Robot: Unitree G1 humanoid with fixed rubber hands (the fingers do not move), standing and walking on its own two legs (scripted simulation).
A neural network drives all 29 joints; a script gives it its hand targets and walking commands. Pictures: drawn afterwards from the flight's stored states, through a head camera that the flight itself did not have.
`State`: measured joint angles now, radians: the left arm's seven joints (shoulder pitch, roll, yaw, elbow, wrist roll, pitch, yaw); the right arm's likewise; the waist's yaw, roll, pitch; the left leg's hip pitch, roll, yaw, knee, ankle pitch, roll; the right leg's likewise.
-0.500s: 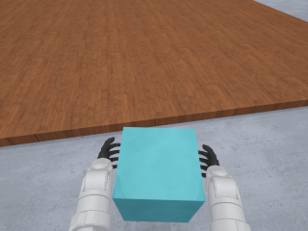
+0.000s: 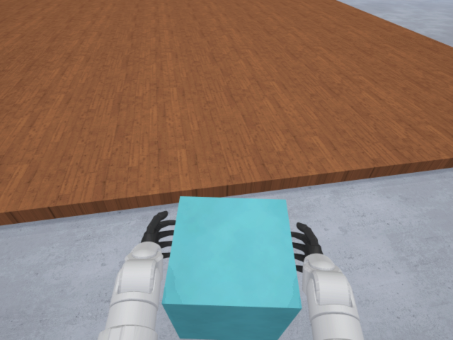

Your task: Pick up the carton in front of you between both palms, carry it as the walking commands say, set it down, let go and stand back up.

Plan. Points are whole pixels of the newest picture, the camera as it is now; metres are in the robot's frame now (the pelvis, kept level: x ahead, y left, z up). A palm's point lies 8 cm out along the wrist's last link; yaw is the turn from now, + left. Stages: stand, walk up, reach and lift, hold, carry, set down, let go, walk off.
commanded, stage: reach and lift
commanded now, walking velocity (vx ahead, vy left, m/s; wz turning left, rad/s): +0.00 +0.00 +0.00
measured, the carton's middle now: (230, 272) +0.30 +0.00 -0.06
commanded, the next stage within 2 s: hold in 0.12 s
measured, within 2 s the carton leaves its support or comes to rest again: neither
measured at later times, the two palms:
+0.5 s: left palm (146, 253) +0.27 +0.15 +0.05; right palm (315, 265) +0.27 -0.15 +0.04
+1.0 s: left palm (133, 225) +0.31 +0.18 +0.08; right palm (299, 230) +0.32 -0.12 +0.08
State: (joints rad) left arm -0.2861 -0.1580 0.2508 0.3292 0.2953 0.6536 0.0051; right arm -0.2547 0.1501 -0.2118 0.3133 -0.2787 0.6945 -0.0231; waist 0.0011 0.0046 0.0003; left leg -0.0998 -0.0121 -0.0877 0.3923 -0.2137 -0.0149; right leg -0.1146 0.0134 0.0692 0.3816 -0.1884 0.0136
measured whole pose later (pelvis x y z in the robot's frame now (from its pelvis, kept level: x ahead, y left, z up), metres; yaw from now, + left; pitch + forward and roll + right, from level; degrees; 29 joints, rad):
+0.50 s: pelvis -0.02 +0.00 +0.00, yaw +0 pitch -8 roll +0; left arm -0.30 -0.16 0.25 0.28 0.30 0.75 0.00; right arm -0.27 0.15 -0.21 0.27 -0.30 0.79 -0.01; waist 0.00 0.01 0.02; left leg -0.06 -0.01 -0.08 0.39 -0.20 -0.01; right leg -0.08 0.01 0.07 0.38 -0.17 0.02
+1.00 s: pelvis +0.03 +0.02 -0.01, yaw +0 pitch +2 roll -1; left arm -0.21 -0.14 0.17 -0.06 0.19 0.89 0.05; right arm -0.22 0.14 -0.12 -0.01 -0.17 0.91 -0.05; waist 0.00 -0.01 -0.14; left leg -0.25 0.01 0.04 0.49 -0.28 0.02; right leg -0.36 -0.03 -0.04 0.71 -0.44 0.00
